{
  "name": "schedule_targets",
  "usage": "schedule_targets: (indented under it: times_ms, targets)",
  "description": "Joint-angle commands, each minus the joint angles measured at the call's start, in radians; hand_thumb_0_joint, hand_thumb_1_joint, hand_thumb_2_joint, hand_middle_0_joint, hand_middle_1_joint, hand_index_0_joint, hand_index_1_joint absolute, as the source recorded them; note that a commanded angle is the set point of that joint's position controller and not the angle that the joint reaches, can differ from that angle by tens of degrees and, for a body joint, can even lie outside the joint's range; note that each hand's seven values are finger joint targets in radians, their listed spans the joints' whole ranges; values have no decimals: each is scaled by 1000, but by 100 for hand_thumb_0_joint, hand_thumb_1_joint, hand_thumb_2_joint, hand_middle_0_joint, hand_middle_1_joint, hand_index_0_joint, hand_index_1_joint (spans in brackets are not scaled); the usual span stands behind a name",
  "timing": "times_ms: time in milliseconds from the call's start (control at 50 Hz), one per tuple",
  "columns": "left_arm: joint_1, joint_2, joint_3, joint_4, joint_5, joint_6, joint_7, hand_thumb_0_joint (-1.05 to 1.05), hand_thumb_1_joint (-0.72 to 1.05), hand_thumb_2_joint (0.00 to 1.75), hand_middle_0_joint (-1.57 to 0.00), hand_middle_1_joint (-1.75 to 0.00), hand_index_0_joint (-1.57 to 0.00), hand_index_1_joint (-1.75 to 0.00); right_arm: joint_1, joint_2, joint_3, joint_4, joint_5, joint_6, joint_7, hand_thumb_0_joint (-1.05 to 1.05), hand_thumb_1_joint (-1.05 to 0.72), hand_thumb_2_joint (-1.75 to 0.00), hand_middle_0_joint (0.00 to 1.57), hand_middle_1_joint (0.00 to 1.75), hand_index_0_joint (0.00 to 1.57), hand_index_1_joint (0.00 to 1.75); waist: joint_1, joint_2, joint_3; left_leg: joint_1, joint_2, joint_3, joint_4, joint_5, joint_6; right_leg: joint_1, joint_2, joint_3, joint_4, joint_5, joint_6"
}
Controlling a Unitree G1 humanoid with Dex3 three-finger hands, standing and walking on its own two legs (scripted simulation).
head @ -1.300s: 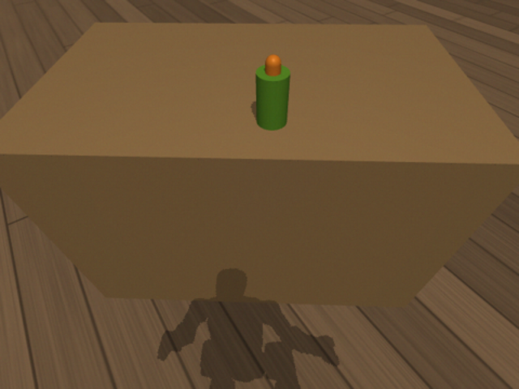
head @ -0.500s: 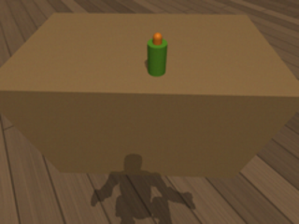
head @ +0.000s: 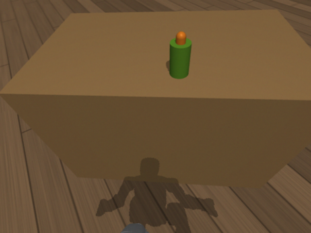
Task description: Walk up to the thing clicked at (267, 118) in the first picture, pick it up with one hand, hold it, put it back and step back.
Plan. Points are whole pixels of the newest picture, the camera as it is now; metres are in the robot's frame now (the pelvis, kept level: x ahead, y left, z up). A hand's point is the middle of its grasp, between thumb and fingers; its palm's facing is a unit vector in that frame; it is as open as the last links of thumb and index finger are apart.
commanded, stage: walk up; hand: right
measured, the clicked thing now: (180, 54) +0.66 -0.04 +0.11
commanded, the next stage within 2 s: stand in 1.94 s
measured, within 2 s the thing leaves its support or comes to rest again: neither
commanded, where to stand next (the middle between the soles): +0.22 +0.15 m, yaw -2 degrees
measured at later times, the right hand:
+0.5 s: hand out of the picture +0.15 -0.14 -0.17, palm faces -0.02 +0.96 -0.29, open 7.4 cm
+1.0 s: hand (190, 188) +0.27 -0.07 -0.15, palm faces -0.02 +0.92 -0.39, open 7.4 cm
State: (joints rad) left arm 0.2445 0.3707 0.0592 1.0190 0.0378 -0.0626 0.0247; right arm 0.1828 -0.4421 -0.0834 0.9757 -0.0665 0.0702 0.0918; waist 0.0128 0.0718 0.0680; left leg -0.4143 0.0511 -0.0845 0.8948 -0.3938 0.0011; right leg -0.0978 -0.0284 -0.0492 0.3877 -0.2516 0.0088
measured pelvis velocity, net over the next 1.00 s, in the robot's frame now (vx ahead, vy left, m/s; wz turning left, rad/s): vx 0.17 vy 0.19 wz -0.02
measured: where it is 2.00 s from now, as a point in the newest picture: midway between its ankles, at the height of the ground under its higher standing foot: outside the picture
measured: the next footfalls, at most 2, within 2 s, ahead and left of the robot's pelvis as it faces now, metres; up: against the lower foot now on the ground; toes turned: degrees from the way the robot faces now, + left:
left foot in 0.16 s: +0.15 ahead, +0.23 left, +0.00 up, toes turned +4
right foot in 0.50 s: +0.21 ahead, +0.03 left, +0.00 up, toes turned -2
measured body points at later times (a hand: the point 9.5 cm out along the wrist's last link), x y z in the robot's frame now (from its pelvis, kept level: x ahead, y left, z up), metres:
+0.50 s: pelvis +0.11 +0.12 -0.02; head +0.13 +0.10 +0.43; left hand +0.16 +0.46 -0.11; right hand +0.15 -0.19 -0.15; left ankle +0.11 +0.23 -0.74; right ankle +0.18 +0.03 -0.74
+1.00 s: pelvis +0.17 +0.19 -0.02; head +0.20 +0.21 +0.43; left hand +0.27 +0.50 -0.15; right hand +0.28 -0.12 -0.12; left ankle +0.18 +0.31 -0.74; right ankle +0.17 +0.04 -0.74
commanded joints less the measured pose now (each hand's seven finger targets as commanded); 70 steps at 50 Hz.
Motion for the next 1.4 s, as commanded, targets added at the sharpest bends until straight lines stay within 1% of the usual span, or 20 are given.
schedule_targets:
  times_ms: [0, 100, 140, 160, 180, 260, 360, 440, 460, 480, 500, 520, 660, 720, 740, 760, 780, 800, 900, 1380]
  targets:
    - [16, 336, 91, -111, -4, -35, 24, 0, 90, 90, -20, -30, -20, -30, -77, -130, -59, -156, -7, -23, 22, 0, -90, -90, 20, 30, 20, 30, 25, -203, 45, -102, 72, 6, -72, 26, -29, -29, -277, 161, -130, 59, -211]
    - [-46, 371, 89, -160, -1, -22, 27, 0, 90, 90, -20, -30, -20, -30, 65, -149, -91, -160, 7, -33, 33, 0, -90, -90, 20, 30, 20, 30, -73, -223, -22, 235, 20, 151, -258, 136, -1, -255, -217, 60, 49, -57, -155]
    - [38, 273, 56, -165, 2, -8, 26, 0, 90, 90, -20, -30, -20, -30, 249, -222, -126, -109, 2, -40, 17, 0, -90, -90, 20, 30, 20, 30, -149, 48, -115, 495, -10, 98, -335, -6, 40, -410, -100, -15, 456, -139, -108]
    - [51, 194, 31, -192, -27, -9, 22, 0, 90, 90, -20, -30, -20, -30, 286, -313, -137, -141, -5, -48, 7, 0, -90, -90, 20, 30, 20, 30, -169, 352, -90, 437, 222, -396, -633, -237, 133, -557, 84, -11, 713, -396, -54]
    - [18, 270, 42, -183, -32, -7, 37, 0, 90, 90, -20, -30, -20, -30, 212, -375, -141, -170, 27, -48, 3, 0, -90, -90, 20, 30, 20, 30, -145, 276, -66, 282, 317, -575, -724, -417, 253, -534, 38, 89, 818, -421, -73]
    - [169, 309, 48, -105, -48, -19, 15, 0, 90, 90, -20, -30, -20, -30, 77, -243, -96, -238, 34, -64, -27, 0, -90, -90, 20, 30, 20, 30, -19, 133, 7, 186, 209, -258, -603, -194, 220, -468, -69, 96, 720, -207, -72]
    - [159, 268, 52, -145, -26, -28, -1, 0, 90, 90, -20, -30, -20, -30, 131, -213, -83, -276, 20, -75, -19, 0, -90, -90, 20, 30, 20, 30, -36, 94, 19, 147, 217, -177, -594, -9, 276, -345, -33, 1, 427, -213, -32]
    - [218, 225, 58, -150, -10, -33, 11, 0, 90, 90, -20, -30, -20, -30, 50, -153, -43, -307, 43, -71, -41, 0, -90, -90, 20, 30, 20, 30, 39, -12, -31, -32, 160, -42, -392, 177, 182, -16, 29, -12, 184, 52, -49]
    - [234, 255, 69, -157, -3, -36, 17, 0, 90, 90, -20, -30, -20, -30, 61, -108, -23, -309, 53, -73, -48, 0, -90, -90, 20, 30, 20, 30, 65, -70, -56, -95, 123, -11, -295, 120, 130, 75, -18, 82, 128, 50, -62]
    - [235, 322, 82, -178, 11, -44, 24, 0, 90, 90, -20, -30, -20, -30, 83, -59, -7, -311, 63, -71, -54, 0, -90, -90, 20, 30, 20, 30, 70, -282, -63, -161, -12, 86, -57, -27, 51, 65, -233, 435, -62, -60, -134]
    - [145, 360, 77, -213, 1, -42, 25, 0, 90, 90, -20, -30, -20, -30, 115, -100, -18, -287, 53, -49, -64, 0, -90, -90, 20, 30, 20, 30, 20, -194, -37, -130, -51, 45, 72, -191, 20, -77, -384, 657, -156, -237, -237]
    - [104, 362, 76, -223, -8, -34, 22, 0, 90, 90, -20, -30, -20, -30, 137, -166, -39, -264, 47, -42, -74, 0, -90, -90, 20, 30, 20, 30, 4, -145, -7, -100, -22, 1, 148, -217, 23, -132, -400, 654, -110, -231, -316]
    - [48, 273, 47, -230, -7, -24, 2, 0, 90, 90, -20, -30, -20, -30, 124, -112, -13, -178, 64, -74, -80, 0, -90, -90, 20, 30, 20, 30, 0, -259, -79, 56, -22, 74, -132, -101, 3, -136, -192, 215, 98, 361, -210]
    - [-20, 247, 30, -230, -30, 7, -5, 0, 90, 90, -20, -30, -20, -30, 156, -109, -16, -129, 58, -100, -95, 0, -90, -90, 20, 30, 20, 30, -44, -205, -121, 243, -50, 120, -382, 222, 9, -215, -143, 125, 255, 401, -148]
    - [-19, 209, 18, -235, -37, 15, -7, 0, 90, 90, -20, -30, -20, -30, 143, -144, -22, -127, 50, -109, -102, 0, -90, -90, 20, 30, 20, 30, -37, -138, -134, 283, 15, 37, -402, 317, 34, -263, -109, 103, 300, 309, -104]
    - [-11, 169, 6, -236, -44, 27, -10, 0, 90, 90, -20, -30, -20, -30, 75, -211, -28, -151, 43, -120, -107, 0, -90, -90, 20, 30, 20, 30, -8, 12, -115, 233, 202, -255, -470, 317, 109, -326, -15, 73, 371, 111, -41]
    - [-10, 224, 22, -194, -40, 41, -2, 0, 90, 90, -20, -30, -20, -30, 22, -253, -29, -153, 63, -121, -104, 0, -90, -90, 20, 30, 20, 30, -2, 60, -95, 125, 272, -284, -444, 355, 210, -222, -4, 59, 399, -156, -36]
    - [-11, 228, 21, -177, -36, 42, -3, 0, 90, 90, -20, -30, -20, -30, -20, -227, -21, -150, 61, -120, -103, 0, -90, -90, 20, 30, 20, 30, 16, 39, -84, 100, 252, -244, -425, 393, 209, -186, -5, 66, 370, -183, -42]
    - [-66, 242, 15, -130, -42, 29, -18, 0, 90, 90, -20, -30, -20, -30, -24, -167, 9, -107, 76, -121, -109, 0, -90, -90, 20, 30, 20, 30, -5, 43, -142, 144, 92, -37, -358, 488, 63, -66, -63, 109, 246, 326, -77]
    - [-219, 196, -9, 71, -35, 39, -30, 0, 90, 90, -20, -30, -20, -30, -184, -119, 39, 77, 65, -107, -95, 0, -90, -90, 20, 30, 20, 30, -9, -103, -93, 305, 64, 35, -597, 246, 9, -37, -99, 149, -103, 152, -32]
